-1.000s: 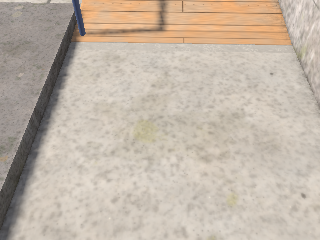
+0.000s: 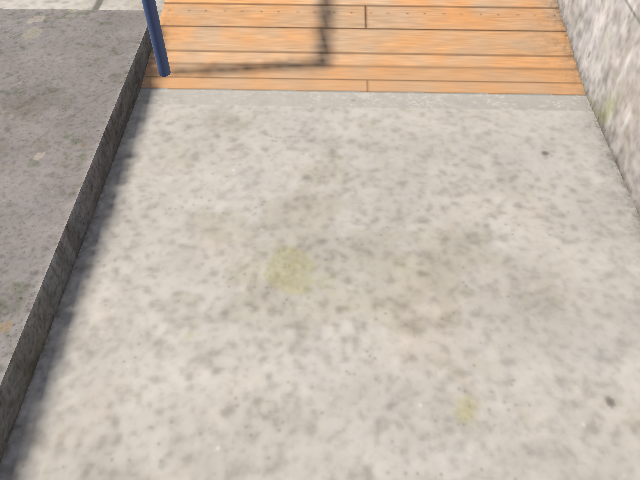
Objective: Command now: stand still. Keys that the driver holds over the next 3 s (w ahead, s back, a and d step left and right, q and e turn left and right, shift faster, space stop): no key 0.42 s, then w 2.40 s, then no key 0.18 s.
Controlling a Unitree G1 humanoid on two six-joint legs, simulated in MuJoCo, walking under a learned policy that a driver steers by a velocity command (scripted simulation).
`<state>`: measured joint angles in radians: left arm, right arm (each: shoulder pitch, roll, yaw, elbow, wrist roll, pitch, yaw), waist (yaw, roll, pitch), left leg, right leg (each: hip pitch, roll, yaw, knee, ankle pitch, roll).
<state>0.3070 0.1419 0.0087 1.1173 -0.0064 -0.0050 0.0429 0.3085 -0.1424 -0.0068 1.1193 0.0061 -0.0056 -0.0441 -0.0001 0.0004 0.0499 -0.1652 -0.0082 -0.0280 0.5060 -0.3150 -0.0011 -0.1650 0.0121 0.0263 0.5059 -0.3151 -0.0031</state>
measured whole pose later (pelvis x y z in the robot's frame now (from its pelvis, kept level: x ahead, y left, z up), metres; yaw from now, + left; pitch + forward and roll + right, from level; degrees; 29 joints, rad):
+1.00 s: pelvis +0.13 +0.03 +0.00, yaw +1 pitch +2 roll +0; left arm 0.14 0.24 0.04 0.90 -0.03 -0.11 -0.02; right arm 0.56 -0.14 0.01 1.08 0.00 -0.09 0.00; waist -0.05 -0.02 -0.02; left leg 0.07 -0.04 0.00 0.21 -0.31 0.06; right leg -0.72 -0.07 -0.04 1.03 -0.11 -0.06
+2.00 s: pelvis +0.69 +0.09 +0.01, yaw +0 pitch +1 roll +1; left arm 0.18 0.28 0.05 0.91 -0.01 -0.08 0.01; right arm 0.33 -0.22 -0.05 0.93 -0.01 -0.11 0.03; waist -0.03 -0.04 0.00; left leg -0.16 -0.06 0.07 0.28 -0.14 0.08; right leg -0.64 -0.12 0.04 1.04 -0.18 -0.04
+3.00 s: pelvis +1.23 +0.08 -0.01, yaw +0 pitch +2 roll -1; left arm 0.32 0.26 0.05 1.01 -0.01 -0.07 0.01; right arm 0.06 -0.24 -0.05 0.85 -0.01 -0.10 0.03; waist 0.04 -0.01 0.05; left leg -0.45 0.00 0.05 0.51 -0.11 0.04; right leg -0.29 0.02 0.05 1.10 -0.56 0.01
